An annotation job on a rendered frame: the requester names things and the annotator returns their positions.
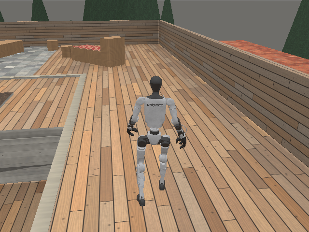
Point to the humanoid robot head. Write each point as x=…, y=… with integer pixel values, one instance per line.
x=156, y=83

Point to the left robot upper arm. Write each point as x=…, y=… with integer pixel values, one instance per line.
x=137, y=108

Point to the robot left forearm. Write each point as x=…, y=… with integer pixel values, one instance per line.
x=131, y=124

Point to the robot right forearm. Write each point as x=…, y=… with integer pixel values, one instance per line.
x=179, y=129

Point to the right robot hand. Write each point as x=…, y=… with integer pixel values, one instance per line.
x=183, y=140

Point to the robot left foot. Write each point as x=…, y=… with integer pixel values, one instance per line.
x=142, y=201

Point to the right robot upper arm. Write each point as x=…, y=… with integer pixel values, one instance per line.
x=170, y=102

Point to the left robot hand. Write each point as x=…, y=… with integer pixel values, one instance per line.
x=134, y=129

